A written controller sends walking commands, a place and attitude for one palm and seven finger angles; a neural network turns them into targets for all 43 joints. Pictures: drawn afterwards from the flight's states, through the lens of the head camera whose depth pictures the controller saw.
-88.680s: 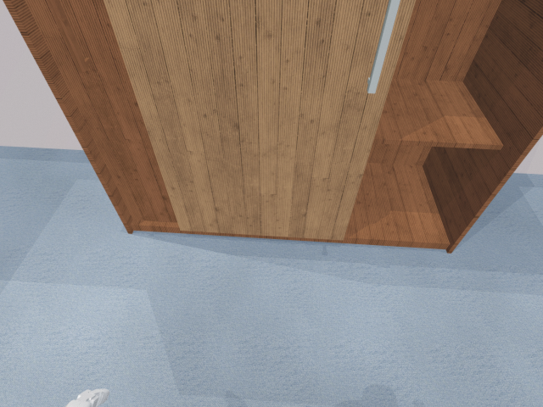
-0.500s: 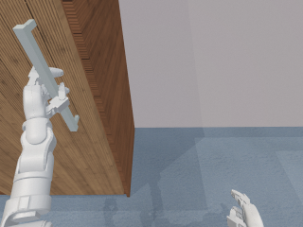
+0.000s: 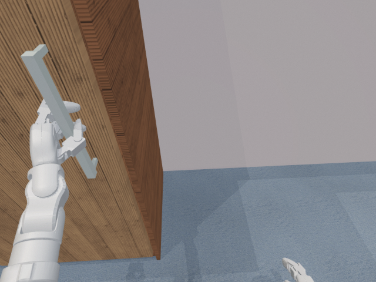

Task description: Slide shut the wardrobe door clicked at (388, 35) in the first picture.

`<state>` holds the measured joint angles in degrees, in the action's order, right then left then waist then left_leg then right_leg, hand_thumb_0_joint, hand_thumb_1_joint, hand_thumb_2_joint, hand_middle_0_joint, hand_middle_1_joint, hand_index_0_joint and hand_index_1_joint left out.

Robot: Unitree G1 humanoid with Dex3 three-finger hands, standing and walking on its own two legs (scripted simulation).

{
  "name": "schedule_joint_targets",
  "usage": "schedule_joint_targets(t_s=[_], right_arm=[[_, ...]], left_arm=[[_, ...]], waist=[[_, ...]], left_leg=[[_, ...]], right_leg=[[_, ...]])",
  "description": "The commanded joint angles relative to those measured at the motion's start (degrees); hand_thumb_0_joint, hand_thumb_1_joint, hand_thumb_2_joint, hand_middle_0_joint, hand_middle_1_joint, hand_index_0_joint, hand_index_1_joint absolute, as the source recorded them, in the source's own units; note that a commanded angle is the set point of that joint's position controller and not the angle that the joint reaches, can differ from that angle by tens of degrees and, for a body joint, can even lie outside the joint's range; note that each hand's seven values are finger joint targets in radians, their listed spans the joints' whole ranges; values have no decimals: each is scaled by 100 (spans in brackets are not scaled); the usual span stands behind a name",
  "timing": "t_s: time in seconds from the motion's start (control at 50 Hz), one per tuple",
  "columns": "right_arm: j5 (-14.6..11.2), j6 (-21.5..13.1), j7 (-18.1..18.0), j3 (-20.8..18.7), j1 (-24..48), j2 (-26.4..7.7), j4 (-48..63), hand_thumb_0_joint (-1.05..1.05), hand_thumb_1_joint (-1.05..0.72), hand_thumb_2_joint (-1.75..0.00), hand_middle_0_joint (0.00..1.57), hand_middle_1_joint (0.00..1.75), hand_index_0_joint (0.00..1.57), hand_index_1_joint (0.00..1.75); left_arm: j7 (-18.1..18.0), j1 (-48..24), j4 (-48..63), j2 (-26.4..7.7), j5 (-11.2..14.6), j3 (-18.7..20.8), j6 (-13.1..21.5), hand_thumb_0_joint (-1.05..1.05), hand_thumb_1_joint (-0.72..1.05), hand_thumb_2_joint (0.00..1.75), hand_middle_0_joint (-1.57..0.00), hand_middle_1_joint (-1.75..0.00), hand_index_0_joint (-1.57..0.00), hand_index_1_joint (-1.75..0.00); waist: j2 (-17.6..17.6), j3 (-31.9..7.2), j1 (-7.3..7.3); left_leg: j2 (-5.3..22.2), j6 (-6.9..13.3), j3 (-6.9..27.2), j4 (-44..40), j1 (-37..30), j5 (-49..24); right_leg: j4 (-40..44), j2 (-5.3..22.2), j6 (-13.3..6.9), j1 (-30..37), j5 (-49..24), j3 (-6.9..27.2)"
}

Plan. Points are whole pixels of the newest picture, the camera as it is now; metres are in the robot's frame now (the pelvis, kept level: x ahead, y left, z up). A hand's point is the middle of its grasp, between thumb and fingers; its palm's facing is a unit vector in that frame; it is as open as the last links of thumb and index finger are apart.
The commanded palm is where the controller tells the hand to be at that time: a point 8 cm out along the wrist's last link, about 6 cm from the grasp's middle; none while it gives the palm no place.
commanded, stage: stop walking and hold the door there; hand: left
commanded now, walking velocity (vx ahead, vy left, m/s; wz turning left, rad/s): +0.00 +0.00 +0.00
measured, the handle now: (71, 123) +0.38 +0.27 +0.17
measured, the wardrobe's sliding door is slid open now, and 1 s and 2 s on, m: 0.01 0.01 0.01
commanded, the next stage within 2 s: loosen the grip on the handle in 0.48 s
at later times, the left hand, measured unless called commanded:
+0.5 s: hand (80, 139) +0.34 +0.23 +0.16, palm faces +0.35 -0.92 -0.16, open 5.8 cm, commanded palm +0.30 +0.27 +0.16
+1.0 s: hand (76, 139) +0.34 +0.24 +0.17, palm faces +0.42 -0.89 -0.16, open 13.7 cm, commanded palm +0.29 +0.27 +0.17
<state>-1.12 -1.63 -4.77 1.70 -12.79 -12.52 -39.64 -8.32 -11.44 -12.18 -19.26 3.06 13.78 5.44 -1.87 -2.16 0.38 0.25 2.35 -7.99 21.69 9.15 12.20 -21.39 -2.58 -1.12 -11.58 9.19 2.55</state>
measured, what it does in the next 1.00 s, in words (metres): stands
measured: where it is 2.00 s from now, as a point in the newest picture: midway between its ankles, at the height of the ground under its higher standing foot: outside the picture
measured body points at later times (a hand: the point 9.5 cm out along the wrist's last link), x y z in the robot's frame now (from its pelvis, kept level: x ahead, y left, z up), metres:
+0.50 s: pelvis +0.01 +0.02 +0.00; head +0.00 +0.01 +0.45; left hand +0.32 +0.28 +0.17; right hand +0.17 -0.22 -0.09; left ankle +0.00 +0.09 -0.75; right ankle +0.02 -0.10 -0.74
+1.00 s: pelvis -0.02 -0.03 -0.01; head -0.02 -0.04 +0.44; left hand +0.31 +0.29 +0.18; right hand +0.15 -0.27 -0.11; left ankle +0.00 +0.09 -0.75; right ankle +0.02 -0.11 -0.75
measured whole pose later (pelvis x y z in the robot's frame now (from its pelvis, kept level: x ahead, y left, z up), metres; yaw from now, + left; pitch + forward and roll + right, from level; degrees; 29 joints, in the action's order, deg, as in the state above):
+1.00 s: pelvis -0.02 -0.03 -0.01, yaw +6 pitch +0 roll +0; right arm -2.6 -9.6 -2.9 1.1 -15.2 -14.8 -39.4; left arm -3.2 -24.6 -24.4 -20.7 3.2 15.4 9.6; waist -0.1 -1.3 -0.4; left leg 0.5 0.5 -1.9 32.5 18.3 14.8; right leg -32.1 -2.3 -3.5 -18.8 14.1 -3.4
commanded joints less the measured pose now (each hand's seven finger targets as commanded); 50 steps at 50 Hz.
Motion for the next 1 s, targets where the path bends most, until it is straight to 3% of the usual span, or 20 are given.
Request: schedule_joint_targets(t_s=[0.0, 0.1, 0.32, 0.54, 0.56, 0.58, 0.6, 0.62, 0.64, 0.66, 0.68, 0.7, 0.74, 0.76, 0.78, 0.82, 0.92, 0.94, 0.96, 0.98], right_arm=[[-10, -283, -66, -289, 737, -772, 894, 0, -90, -90, 20, 30, 20, 30], [15, -212, -76, -296, 749, -752, 903, 0, -90, -90, 20, 30, 20, 30], [-2, -156, -59, -258, 821, -688, 1037, 0, -90, -90, 20, 30, 20, 30], [18, -179, -74, -267, 826, -690, 1020, 0, -90, -90, 20, 30, 20, 30], [126, -406, 143, -412, 542, -771, 1122, 0, -90, -90, 20, 30, 20, 30], [259, -761, 180, -522, 687, -665, 938, 0, -90, -90, 20, 30, 20, 30], [-79, -989, 314, -674, 161, -854, 990, 0, -90, -90, 20, 30, 20, 30], [-94, -1036, 264, -567, 208, -751, 879, 0, -90, -90, 20, 30, 20, 30], [17, -1026, 273, -551, 195, -888, 785, 0, -90, -90, 20, 30, 20, 30], [24, -1029, 272, -489, 405, -887, 838, 0, -90, -90, 20, 30, 20, 30], [-10, -1013, 293, -423, 469, -868, 832, 0, -90, -90, 20, 30, 20, 30], [-51, -982, 321, -417, 405, -861, 788, 0, -90, -90, 20, 30, 20, 30], [-106, -962, 321, -400, 429, -891, 862, 0, -90, -90, 20, 30, 20, 30], [-117, -972, 291, -385, 471, -897, 886, 0, -90, -90, 20, 30, 20, 30], [-128, -991, 270, -345, 522, -865, 942, 0, -90, -90, 20, 30, 20, 30], [-167, -1014, 215, -305, 514, -855, 922, 0, -90, -90, 20, 30, 20, 30], [-197, -1132, 147, -301, 429, -818, 889, 0, -90, -90, 20, 30, 20, 30], [-195, -1143, 138, -315, 391, -805, 869, 0, -90, -90, 20, 30, 20, 30], [-197, -1110, 121, -345, 427, -864, 818, 0, -90, -90, 20, 30, 20, 30], [-178, -1093, 127, -311, 462, -834, 854, 0, -90, -90, 20, 30, 20, 30]], left_arm=[[81, -1432, 1246, -748, -60, -199, 322, 0, 90, 90, -45, -140, -45, -140], [41, -1203, 1302, -870, -63, -37, 291, 0, 90, 90, -45, -140, -45, -140], [52, -1134, 1819, -546, -42, -334, 320, 0, 90, 90, -45, -140, -45, -140], [-2, -1167, 2012, -552, -38, -336, 323, 0, 90, 90, -45, -140, -45, -140], [-2, -6578, 2910, -4958, -938, 2937, 536, 0, 90, 90, -45, -140, -45, -140], [528, -4095, -907, -976, -743, 496, -286, 0, 78, 84, -45, -140, -45, -140], [811, -3189, 524, -380, -2, 292, -323, 0, 66, 78, -45, -140, -45, -140], [950, -2363, 756, -92, 345, 319, -226, 0, 54, 73, -45, -140, -45, -140], [920, -2085, 1179, -539, 538, 633, -84, 0, 42, 67, -45, -140, -45, -140], [820, -2251, 1362, -648, 502, 524, 12, 0, 30, 61, -45, -140, -45, -140], [698, -2574, 1227, -388, 387, 148, 107, 0, 17, 55, -45, -140, -45, -140], [605, -2860, 1101, -200, 275, -92, 175, 0, 5, 49, -45, -140, -45, -140], [452, -2876, 755, -302, 53, -191, 316, 0, -19, 37, -45, -140, -45, -140], [402, -3019, 731, -609, -23, -31, 434, 0, -31, 32, -45, -140, -45, -140], [398, -3119, 674, -626, -64, -129, 525, 0, -43, 26, -44, -138, -44, -138], [433, -3513, 430, -1031, -159, 14, 682, 0, -55, 20, -41, -135, -41, -135], [665, -3951, 209, -1087, -15, -124, 977, 0, -55, 20, -34, -127, -34, -127], [680, -3810, 115, -1127, 52, -42, 975, 0, -55, 20, -33, -125, -33, -125], [696, -3606, -20, -1805, 86, 552, 955, 0, -55, 20, -32, -123, -32, -123], [746, -3769, 186, -1554, 140, 280, 962, 0, -55, 20, -30, -122, -30, -122]], waist=[[-4, -935, 23], [172, -972, 10], [-196, -976, 20], [-74, -1008, 21], [1556, 443, -192], [711, -1915, 149], [-762, -2908, -224], [-1282, -2375, -252], [-1331, -2311, -325], [-928, -1849, -315], [-472, -1372, -169], [45, -1075, 58], [633, -972, 29], [615, -972, -6], [524, -861, -7], [255, -764, 26], [-11, -925, 66], [145, -914, 43], [40, -954, -97], [53, -1019, -71]], left_leg=[[992, -76, 895, -363, -671, -996], [992, -122, 897, -356, -705, -1169], [1035, -325, 908, -362, -826, -1742], [1008, -288, 893, -326, -768, -1473], [1082, 217, 681, 231, 352, -1656], [247, -222, 710, 58, -503, -3940], [569, -856, 1085, 143, -2055, -5420], [595, -1018, 990, 476, -2485, -5520], [482, -959, 949, 517, -2266, -4824], [370, -759, 785, 518, -1582, -3436], [270, -590, 698, 511, -888, -2160], [306, -498, 789, 479, -446, -1478], [283, -267, 876, 371, 32, -289], [238, -209, 862, 308, 222, 206], [187, -149, 817, 290, 345, 659], [113, -93, 763, 313, 562, 1132], [0, -56, 645, 580, 786, 1070], [3, -54, 619, 655, 833, 951], [-3, -65, 577, 738, 1085, 812], [-23, -72, 568, 771, 1144, 658]], right_leg=[[149, 808, -9, -42, -1014, 638], [139, 801, -9, 13, -1158, 601], [-41, 733, -34, 28, -1236, 414], [25, 769, -38, 135, -1197, 425], [167, 496, 49, -874, -589, 377], [-939, 88, -272, 237, -2895, -504], [-944, 131, -222, -258, -944, -589], [-920, 137, -102, -868, -130, -467], [-852, 179, -47, -827, 53, -407], [-663, 183, -60, -660, 7, -419], [-484, 191, -54, -576, -257, -501], [-433, 233, -43, -590, -351, -541], [-459, 245, -29, -687, 224, -440], [-421, 271, -26, -660, 560, -355], [-348, 305, -15, -725, 922, -249], [-204, 365, -25, -736, 1389, -57], [-53, 458, -15, -570, 1780, 217], [-1, 478, -2, -507, 1806, 291], [89, 561, -2, -269, 1939, 501], [81, 624, 11, -107, 1824, 609]])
